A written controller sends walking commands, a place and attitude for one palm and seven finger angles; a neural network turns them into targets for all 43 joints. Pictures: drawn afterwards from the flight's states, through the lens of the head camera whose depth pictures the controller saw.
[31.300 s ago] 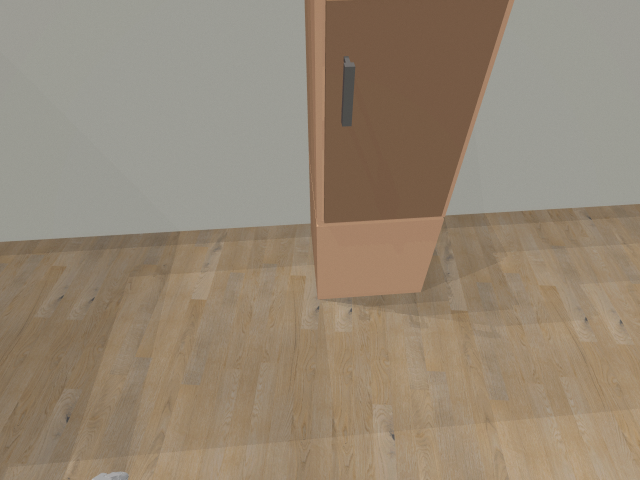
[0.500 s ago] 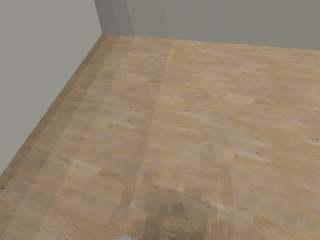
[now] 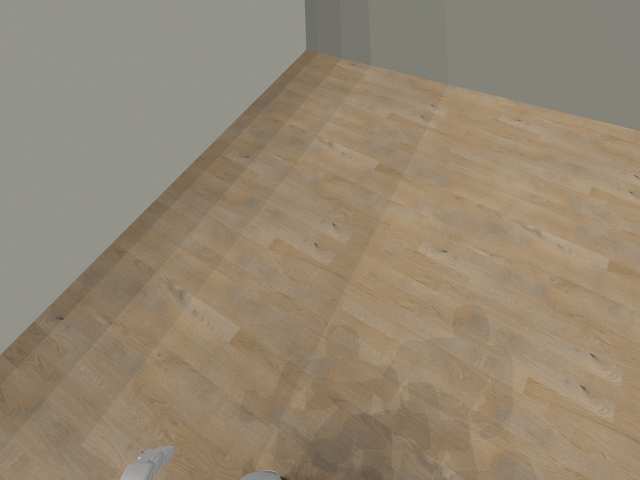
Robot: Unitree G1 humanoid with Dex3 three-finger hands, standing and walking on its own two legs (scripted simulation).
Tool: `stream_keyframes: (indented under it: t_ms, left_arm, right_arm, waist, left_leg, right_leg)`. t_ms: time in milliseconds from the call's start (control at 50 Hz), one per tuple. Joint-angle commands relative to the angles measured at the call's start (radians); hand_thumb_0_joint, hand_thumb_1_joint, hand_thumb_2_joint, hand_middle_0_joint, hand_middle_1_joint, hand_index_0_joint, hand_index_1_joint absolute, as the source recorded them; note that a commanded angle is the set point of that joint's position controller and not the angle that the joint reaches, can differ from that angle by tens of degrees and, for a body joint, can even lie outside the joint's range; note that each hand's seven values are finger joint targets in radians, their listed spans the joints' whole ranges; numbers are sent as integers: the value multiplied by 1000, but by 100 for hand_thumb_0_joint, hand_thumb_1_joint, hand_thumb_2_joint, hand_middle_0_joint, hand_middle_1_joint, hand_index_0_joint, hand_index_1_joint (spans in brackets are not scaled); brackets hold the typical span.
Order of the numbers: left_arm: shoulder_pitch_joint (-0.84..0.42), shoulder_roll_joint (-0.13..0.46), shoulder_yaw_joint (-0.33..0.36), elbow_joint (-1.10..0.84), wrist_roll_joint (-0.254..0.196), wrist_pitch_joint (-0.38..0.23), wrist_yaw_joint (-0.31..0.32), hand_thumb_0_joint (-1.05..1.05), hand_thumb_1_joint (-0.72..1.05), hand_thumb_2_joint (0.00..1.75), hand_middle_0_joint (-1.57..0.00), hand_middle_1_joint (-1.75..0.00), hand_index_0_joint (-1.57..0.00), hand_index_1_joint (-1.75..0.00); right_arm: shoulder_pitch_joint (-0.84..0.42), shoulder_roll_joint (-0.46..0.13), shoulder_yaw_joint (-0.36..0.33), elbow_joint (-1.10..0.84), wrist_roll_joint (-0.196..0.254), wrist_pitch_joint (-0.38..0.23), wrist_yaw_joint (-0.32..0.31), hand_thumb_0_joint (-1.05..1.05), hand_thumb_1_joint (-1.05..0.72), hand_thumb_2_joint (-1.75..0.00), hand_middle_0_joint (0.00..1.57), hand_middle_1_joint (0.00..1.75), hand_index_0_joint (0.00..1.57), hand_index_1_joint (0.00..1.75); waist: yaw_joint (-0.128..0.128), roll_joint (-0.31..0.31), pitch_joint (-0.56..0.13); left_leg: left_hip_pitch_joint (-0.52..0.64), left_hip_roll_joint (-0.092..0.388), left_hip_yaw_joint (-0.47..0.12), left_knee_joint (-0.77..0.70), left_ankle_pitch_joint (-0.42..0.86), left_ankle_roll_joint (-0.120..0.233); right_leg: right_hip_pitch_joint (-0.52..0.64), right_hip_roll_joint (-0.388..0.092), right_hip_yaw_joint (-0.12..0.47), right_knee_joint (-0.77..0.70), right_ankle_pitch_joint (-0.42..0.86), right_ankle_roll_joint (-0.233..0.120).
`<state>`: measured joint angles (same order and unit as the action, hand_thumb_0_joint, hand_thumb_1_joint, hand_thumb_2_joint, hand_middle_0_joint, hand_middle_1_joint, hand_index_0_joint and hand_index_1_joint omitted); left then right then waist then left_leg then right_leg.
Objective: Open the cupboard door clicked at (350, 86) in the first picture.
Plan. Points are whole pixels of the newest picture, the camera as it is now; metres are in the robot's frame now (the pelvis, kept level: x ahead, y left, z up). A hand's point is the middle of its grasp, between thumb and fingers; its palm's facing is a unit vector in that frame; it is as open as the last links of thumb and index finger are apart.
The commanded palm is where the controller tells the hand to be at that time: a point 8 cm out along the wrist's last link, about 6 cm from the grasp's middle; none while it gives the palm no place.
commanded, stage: turn to face it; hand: left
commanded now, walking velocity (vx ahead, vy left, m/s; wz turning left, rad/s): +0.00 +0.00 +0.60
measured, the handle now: out of the picture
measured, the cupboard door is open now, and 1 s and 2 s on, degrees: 49 49 49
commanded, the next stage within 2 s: none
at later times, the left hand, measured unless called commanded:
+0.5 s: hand out of the picture +0.03 +0.20 -0.17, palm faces +0.35 -0.90 -0.26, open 7.4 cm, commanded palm none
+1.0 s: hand out of the picture +0.02 +0.12 -0.16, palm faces +0.62 -0.75 -0.22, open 7.4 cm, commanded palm none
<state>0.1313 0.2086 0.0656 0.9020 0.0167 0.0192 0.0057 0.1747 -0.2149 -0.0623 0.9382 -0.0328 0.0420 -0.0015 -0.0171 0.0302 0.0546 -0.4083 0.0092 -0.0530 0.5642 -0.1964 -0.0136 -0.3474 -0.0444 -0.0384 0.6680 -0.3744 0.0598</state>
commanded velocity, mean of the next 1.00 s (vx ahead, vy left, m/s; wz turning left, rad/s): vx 0.00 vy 0.00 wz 0.60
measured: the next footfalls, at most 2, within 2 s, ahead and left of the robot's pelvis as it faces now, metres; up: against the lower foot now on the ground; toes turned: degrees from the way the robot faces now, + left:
right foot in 0.02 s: +0.04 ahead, -0.15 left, +0.00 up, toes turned -2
left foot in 0.34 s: +0.07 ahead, +0.10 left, +0.00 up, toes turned +21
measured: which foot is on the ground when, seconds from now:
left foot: down 0.00-0.02, up 0.04-0.32, down 0.34-0.68, up 0.70-1.00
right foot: up 0.00-0.00, down 0.02-0.34, up 0.36-0.66, down 0.68-1.00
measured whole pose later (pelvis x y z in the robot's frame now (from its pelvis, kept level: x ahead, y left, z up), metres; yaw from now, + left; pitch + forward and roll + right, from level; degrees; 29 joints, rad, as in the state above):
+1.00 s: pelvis +0.08 -0.07 +0.01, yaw +39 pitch +0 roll +2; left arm 0.22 0.20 0.04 0.89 0.03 0.00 0.01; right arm 0.12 -0.23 -0.07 0.91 -0.01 0.07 0.03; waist 0.00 -0.05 0.11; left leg -0.35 0.02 0.10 0.71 -0.41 -0.06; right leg -0.23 -0.15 -0.23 0.57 -0.33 0.01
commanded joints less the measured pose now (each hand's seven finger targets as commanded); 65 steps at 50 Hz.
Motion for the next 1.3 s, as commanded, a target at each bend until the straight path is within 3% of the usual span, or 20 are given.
stream_keyframes:
  t_ms: [0,40,100,180,260,300,320,340,420,560,620,660,680,760,900,980,1020,1040,1080,1280]
  left_arm:
    - [169,258,59,-48,21,-23,22,0,90,90,-20,-30,-20,-30]
    - [90,200,40,-66,12,-33,29,0,90,90,-20,-30,-20,-30]
    - [69,155,22,-71,12,-36,27,0,90,90,-20,-30,-20,-30]
    - [166,196,30,-36,13,-38,26,0,90,90,-20,-30,-20,-30]
    - [149,233,40,-41,4,-38,21,0,90,90,-20,-30,-20,-30]
    - [117,205,37,-69,-7,-34,13,0,90,90,-20,-30,-20,-30]
    - [87,126,16,-116,-14,-28,6,0,90,90,-20,-30,-20,-30]
    - [35,152,16,-151,-1,-9,20,0,90,90,-20,-30,-20,-30]
    - [25,125,26,-92,2,11,5,0,90,90,-20,-30,-20,-30]
    - [38,106,21,-96,-2,9,3,0,90,90,-20,-30,-20,-30]
    - [148,132,31,-75,-3,-7,7,0,90,90,-20,-30,-20,-30]
    - [179,285,57,-85,19,-23,23,0,90,90,-20,-30,-20,-30]
    - [141,263,48,-99,9,-21,28,0,90,90,-20,-30,-20,-30]
    - [50,153,16,-112,6,-31,30,0,90,90,-20,-30,-20,-30]
    - [145,212,40,-61,13,-32,28,0,90,90,-20,-30,-20,-30]
    - [115,207,47,-58,1,-25,16,0,90,90,-20,-30,-20,-30]
    - [53,104,18,-136,-9,-13,8,0,90,90,-20,-30,-20,-30]
    - [-5,138,20,-155,4,1,15,0,90,90,-20,-30,-20,-30]
    - [-22,125,23,-123,0,4,14,0,90,90,-20,-30,-20,-30]
    - [79,113,23,-86,-2,5,3,0,90,90,-20,-30,-20,-30]
  right_arm:
    - [-91,-93,-47,-146,17,-15,14,0,-90,-90,20,30,20,30]
    - [-89,-101,-49,-124,12,-5,17,0,-90,-90,20,30,20,30]
    - [-79,-73,-32,-110,18,2,28,0,-90,-90,20,30,20,30]
    - [-144,-50,-11,-124,23,-3,36,0,-90,-90,20,30,20,30]
    - [-83,-86,-9,-121,20,-11,31,0,-90,-90,20,30,20,30]
    - [55,-192,-38,-94,7,-22,25,0,-90,-90,20,30,20,30]
    - [138,-309,-69,-83,7,-25,18,0,-90,-90,20,30,20,30]
    - [184,-329,-67,-64,14,-16,15,0,-90,-90,20,30,20,30]
    - [-7,-228,-44,-107,8,-27,-12,0,-90,-90,20,30,20,30]
    - [-19,-232,-56,-107,2,-17,-4,0,-90,-90,20,30,20,30]
    - [-78,-214,-61,-129,13,-8,-1,0,-90,-90,20,30,20,30]
    - [-79,-106,-46,-168,23,-9,12,0,-90,-90,20,30,20,30]
    - [-71,-142,-54,-164,15,-1,15,0,-90,-90,20,30,20,30]
    - [-49,-92,-37,-107,17,12,28,0,-90,-90,20,30,20,30]
    - [-118,-56,-14,-118,26,3,36,0,-90,-90,20,30,20,30]
    - [-15,-106,-25,-102,20,-11,30,0,-90,-90,20,30,20,30]
    - [136,-303,-74,-80,8,-19,15,0,-90,-90,20,30,20,30]
    - [173,-306,-72,-57,9,-16,7,0,-90,-90,20,30,20,30]
    - [64,-250,-60,-89,8,-24,-12,0,-90,-90,20,30,20,30]
    - [-47,-232,-62,-113,4,-8,0,0,-90,-90,20,30,20,30]
  waist:
    - [89,-342,-79]
    - [35,-260,-54]
    - [17,-271,-50]
    - [65,-240,-80]
    - [23,-236,-130]
    - [-59,-35,-216]
    - [-102,284,-246]
    - [-105,132,-232]
    - [-13,123,-93]
    - [-1,134,-94]
    - [61,93,-104]
    - [91,-388,-88]
    - [70,-304,-86]
    - [7,-257,-78]
    - [62,-234,-90]
    - [-3,-163,-133]
    - [-91,300,-187]
    - [-102,169,-194]
    - [-52,183,-135]
    - [15,138,-73]
  left_leg:
    - [-257,-63,75,338,-378,-33]
    - [-249,12,23,626,-331,-30]
    - [-206,33,88,531,-266,-54]
    - [-112,-1,174,260,-246,-49]
    - [67,-35,216,22,-116,-18]
    - [411,110,60,-106,281,58]
    - [545,423,-349,-129,751,246]
    - [477,465,-326,-125,649,299]
    - [220,259,-197,-205,274,179]
    - [142,200,-222,-199,148,161]
    - [-17,134,-206,-91,55,102]
    - [-237,-88,45,381,-414,-29]
    - [-189,-22,-12,565,-407,-18]
    - [-174,25,55,618,-251,-55]
    - [-43,8,159,209,-266,-45]
    - [222,5,159,-108,-19,-10]
    - [475,434,-386,-191,632,245]
    - [435,439,-359,-170,502,283]
    - [322,327,-274,-185,366,224]
    - [83,182,-259,-212,12,148]
  right_leg:
    - [248,-439,420,-469,42,-195]
    - [172,-381,298,-375,315,-215]
    - [251,-279,29,-274,694,-159]
    - [361,-287,-25,-203,900,-144]
    - [334,-286,-85,-74,950,-111]
    - [67,-232,-149,201,614,-26]
    - [-221,-80,-137,464,-247,42]
    - [-240,-75,-3,543,-314,24]
    - [-211,-68,45,495,-81,29]
    - [-29,10,-1,137,-58,13]
    - [225,20,-9,-171,112,2]
    - [281,-433,449,-454,93,-172]
    - [169,-460,401,-440,106,-219]
    - [215,-276,69,-306,549,-170]
    - [317,-320,-13,-233,710,-171]
    - [190,-291,-101,-39,603,-81]
    - [-250,-81,-125,385,-312,42]
    - [-271,-78,-5,486,-299,23]
    - [-281,-83,44,518,-154,23]
    - [51,29,-12,32,-19,2]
